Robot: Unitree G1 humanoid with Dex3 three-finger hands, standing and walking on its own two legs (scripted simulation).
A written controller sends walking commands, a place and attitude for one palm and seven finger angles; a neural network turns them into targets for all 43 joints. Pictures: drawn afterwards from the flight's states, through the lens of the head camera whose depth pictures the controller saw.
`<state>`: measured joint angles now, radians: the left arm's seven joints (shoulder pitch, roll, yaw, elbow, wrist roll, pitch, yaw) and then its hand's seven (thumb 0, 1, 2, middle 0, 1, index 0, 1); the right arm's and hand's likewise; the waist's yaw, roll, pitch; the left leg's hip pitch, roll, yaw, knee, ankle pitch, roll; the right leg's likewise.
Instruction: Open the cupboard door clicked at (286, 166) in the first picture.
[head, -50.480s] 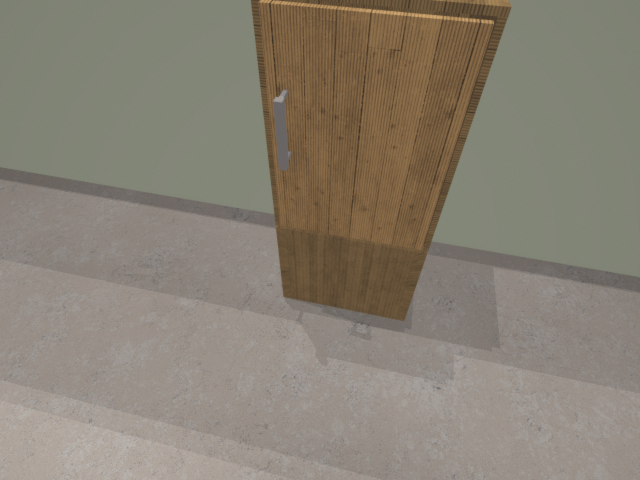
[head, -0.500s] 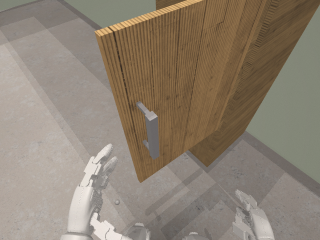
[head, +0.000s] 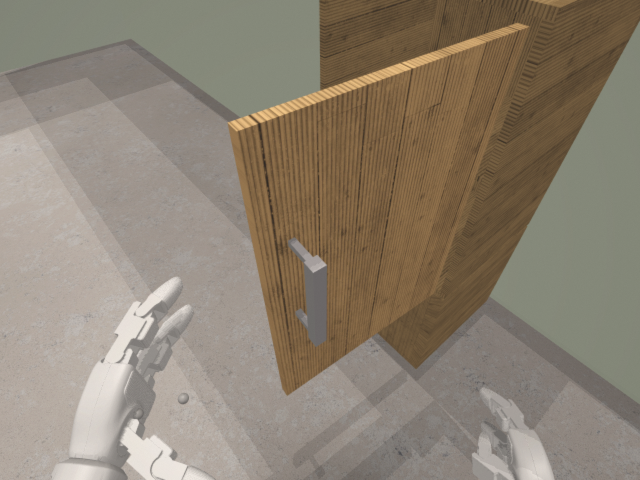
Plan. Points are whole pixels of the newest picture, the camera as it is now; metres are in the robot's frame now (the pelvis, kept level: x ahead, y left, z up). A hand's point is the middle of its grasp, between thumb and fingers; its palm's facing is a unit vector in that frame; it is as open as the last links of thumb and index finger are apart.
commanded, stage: draw the hand back to the body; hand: left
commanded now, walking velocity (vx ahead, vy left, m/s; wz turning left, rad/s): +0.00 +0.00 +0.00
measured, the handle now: (307, 295) +0.34 +0.04 +0.05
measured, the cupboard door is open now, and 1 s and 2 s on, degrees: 85 85 85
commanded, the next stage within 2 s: step back with the hand held close in 1.10 s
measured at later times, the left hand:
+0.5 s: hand (51, 343) +0.20 +0.25 +0.17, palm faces +0.33 -0.87 -0.37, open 11.8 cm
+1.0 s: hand (11, 323) +0.20 +0.27 +0.20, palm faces +0.42 -0.82 -0.38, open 7.6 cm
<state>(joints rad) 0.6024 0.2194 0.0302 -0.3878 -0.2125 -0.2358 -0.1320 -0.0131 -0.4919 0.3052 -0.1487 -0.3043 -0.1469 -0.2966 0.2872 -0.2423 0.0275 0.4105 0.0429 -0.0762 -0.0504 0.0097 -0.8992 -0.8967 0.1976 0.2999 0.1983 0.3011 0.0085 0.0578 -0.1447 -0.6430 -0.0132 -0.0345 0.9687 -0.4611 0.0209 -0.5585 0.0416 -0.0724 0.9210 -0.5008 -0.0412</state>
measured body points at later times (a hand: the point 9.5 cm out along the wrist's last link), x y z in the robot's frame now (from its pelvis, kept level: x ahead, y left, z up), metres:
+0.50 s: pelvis +0.01 +0.03 +0.04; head +0.00 +0.01 +0.49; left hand +0.18 +0.30 +0.19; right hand +0.20 -0.18 -0.03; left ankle +0.02 +0.10 -0.69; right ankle -0.02 -0.09 -0.69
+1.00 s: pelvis +0.01 +0.01 +0.06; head -0.01 +0.00 +0.51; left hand +0.17 +0.31 +0.22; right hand +0.19 -0.21 -0.03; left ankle +0.02 +0.10 -0.69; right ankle -0.02 -0.09 -0.69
